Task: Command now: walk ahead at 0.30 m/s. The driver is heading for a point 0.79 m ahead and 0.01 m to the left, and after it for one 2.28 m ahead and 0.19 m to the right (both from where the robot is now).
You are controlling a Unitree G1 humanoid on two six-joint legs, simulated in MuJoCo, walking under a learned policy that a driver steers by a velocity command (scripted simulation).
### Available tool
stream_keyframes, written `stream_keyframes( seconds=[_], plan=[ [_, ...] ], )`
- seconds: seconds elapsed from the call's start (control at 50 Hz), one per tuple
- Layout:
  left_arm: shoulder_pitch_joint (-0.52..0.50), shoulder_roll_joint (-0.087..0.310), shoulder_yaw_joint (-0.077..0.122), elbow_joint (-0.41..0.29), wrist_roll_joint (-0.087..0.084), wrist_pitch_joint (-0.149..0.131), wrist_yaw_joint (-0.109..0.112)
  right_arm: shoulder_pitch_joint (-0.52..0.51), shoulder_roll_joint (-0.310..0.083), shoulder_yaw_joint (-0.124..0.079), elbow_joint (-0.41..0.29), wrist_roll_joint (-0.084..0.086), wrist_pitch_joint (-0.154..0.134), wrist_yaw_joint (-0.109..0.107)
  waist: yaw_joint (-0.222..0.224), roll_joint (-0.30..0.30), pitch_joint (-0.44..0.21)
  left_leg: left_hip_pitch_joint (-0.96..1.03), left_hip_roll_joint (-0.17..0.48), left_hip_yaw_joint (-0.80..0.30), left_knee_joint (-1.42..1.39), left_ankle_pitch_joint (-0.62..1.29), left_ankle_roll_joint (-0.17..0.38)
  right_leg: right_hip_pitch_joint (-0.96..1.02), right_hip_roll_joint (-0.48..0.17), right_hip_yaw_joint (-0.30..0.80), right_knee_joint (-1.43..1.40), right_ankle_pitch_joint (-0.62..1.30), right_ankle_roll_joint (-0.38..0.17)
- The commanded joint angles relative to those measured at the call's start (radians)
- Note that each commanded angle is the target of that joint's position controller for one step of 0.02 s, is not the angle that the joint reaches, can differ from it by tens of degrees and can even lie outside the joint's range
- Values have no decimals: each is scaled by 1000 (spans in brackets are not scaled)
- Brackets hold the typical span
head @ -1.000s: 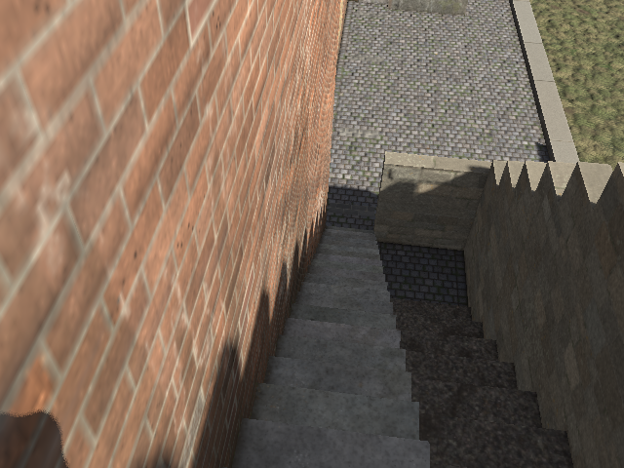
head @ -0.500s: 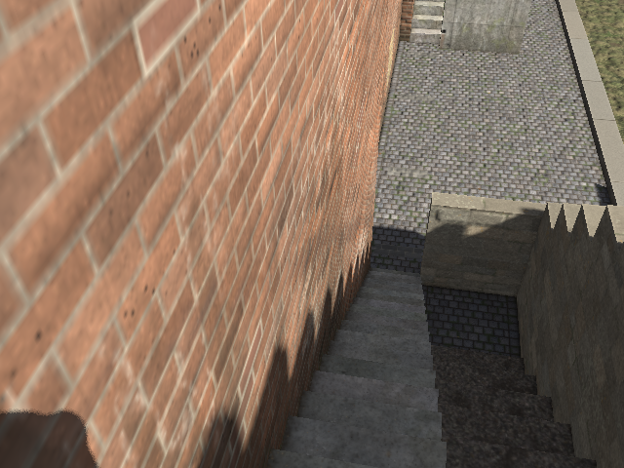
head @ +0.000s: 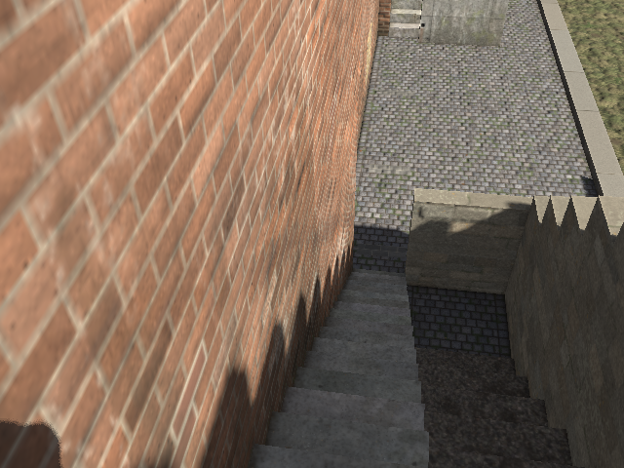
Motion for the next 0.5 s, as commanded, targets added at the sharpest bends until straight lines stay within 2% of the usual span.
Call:
stream_keyframes(
  seconds=[0.02,0.04,0.06,0.08,0.1,0.12,0.14,0.16,0.18,0.2,0.22,0.24,0.26,0.28,0.3,0.32,0.34,0.36,0.38,0.4,0.42,0.44,0.46,0.48,0.5],
  plan=[
    [314,84,44,25,-15,-23,-4,66,-134,-57,17,-55,13,16,126,-68,104,-327,-50,37,333,223,103,332,-4,-78,-212,-31,-43],
    [437,96,58,60,-35,-25,-6,81,-98,-65,28,-63,12,19,161,-117,58,-411,-82,35,707,37,123,385,-80,-19,-159,-51,-28],
    [425,103,43,57,-39,-26,-15,94,-29,-56,-8,-17,8,32,102,-109,64,-597,-99,-32,969,39,120,393,-146,115,77,218,46],
    [418,175,42,63,-19,-24,-13,178,44,-36,-79,57,-20,40,-35,-223,-39,-752,-43,-66,1088,73,107,503,-283,296,357,790,8],
    [479,436,146,97,-21,-30,4,193,-1,-35,-117,57,-21,25,35,-465,-128,-837,-42,-113,996,141,59,481,-569,756,45,-9,-370],
    [377,215,91,70,-19,-37,-5,8,-154,-60,-95,-7,-11,2,47,-96,84,-917,6,-161,1008,343,25,350,-500,689,-82,-321,-385],
    [230,92,39,-3,-12,-30,-18,-122,-172,-66,-86,-23,6,-7,75,119,168,-758,37,-138,845,502,49,128,-296,468,-44,-359,-219],
    [199,281,88,9,37,-29,0,-82,-91,-50,-167,-1,23,7,18,-134,135,-708,45,-128,757,439,-13,2,-454,680,-107,-572,-383],
    [152,251,79,4,11,-36,4,-154,-131,-58,-188,-20,40,5,5,-99,224,-706,62,-143,732,411,-62,-105,-440,705,-147,-593,-433],
    [66,154,49,17,-2,-53,14,-200,-118,-60,-209,-30,49,1,-21,-37,281,-793,69,-194,499,645,-96,-114,-306,556,-68,-689,-345],
    [82,163,52,21,14,-50,8,-131,-111,-67,-178,-20,53,3,-15,-93,227,-732,32,-138,456,674,-104,-120,-255,511,-57,-681,-322],
    [121,203,60,25,5,-57,9,-134,-135,-79,-191,-24,46,7,-1,-132,212,-736,40,-118,422,696,-107,-78,-275,515,-68,-628,-335],
    [29,180,45,21,-42,-61,20,-102,-79,-57,-185,-30,61,26,-79,-121,221,-574,102,-134,114,893,-114,-182,-215,387,-119,-664,-265],
    [-38,173,38,10,-44,-52,25,-65,-37,-31,-165,-16,66,53,-100,-172,188,-268,94,-46,-225,924,-106,-320,-135,232,-130,-669,-174],
    [23,183,43,16,-28,-44,16,-102,-63,-40,-158,-9,69,67,-41,-209,164,-95,40,44,-271,851,-114,-352,-111,194,-180,-630,-180],
    [8,239,58,24,19,-40,0,70,-76,-50,-85,-13,70,66,-83,-305,116,160,17,102,-46,918,-122,-464,-121,179,-186,-548,-211],
    [-50,228,54,10,26,-40,-1,188,-133,-68,-69,6,63,53,-158,-310,153,182,45,72,-129,858,-135,-442,-109,149,-101,-568,-182],
    [-68,193,50,14,18,-23,6,221,-166,-80,-46,1,56,39,-169,-282,175,161,49,91,-201,751,-147,-389,-97,155,-20,-582,-163],
    [-66,188,45,1,15,-11,14,242,-186,-90,-56,-1,36,36,-174,-214,196,159,50,92,-311,678,-149,-312,-95,166,73,-555,-155],
    [-91,170,46,2,35,5,20,323,-183,-93,-28,-19,3,39,-215,-124,200,193,50,66,-465,526,-144,-273,-63,151,324,-514,-148],
    [-102,155,46,-4,23,27,28,414,-181,-93,-8,-31,-25,44,-247,3,216,166,103,-42,-596,420,-123,-291,9,121,719,-465,-119],
    [64,165,90,-105,-7,-40,25,368,-163,-58,-51,-182,-110,208,-70,537,54,182,220,-469,-572,903,116,-533,204,266,1118,-772,-179],
    [49,169,83,-130,-19,-67,37,323,-48,-34,-90,-188,-148,272,-91,527,37,186,356,-830,-758,523,280,-821,244,381,1217,-762,-194],
    [-88,165,73,-163,-21,-88,65,187,-33,-31,-114,-155,-155,283,-83,268,131,27,349,-811,-797,286,339,-916,166,317,1316,-652,-179],
    [-111,165,64,-160,-20,-82,100,46,-83,-36,-146,-113,-144,281,-50,84,93,-121,322,-703,-764,140,347,-824,101,247,1336,-565,-124]
  ],
)
Next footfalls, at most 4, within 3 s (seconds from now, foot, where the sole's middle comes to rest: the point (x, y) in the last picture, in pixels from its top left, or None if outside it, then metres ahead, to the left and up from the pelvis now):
0.06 right None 0.10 -0.11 -0.87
0.40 left None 0.20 0.17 -0.87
1.06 right None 0.44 -0.02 -1.06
1.32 left None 0.65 0.15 -1.26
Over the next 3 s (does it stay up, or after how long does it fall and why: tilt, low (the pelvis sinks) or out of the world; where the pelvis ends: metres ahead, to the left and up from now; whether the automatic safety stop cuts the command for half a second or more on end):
stays up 1.10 -0.08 -0.89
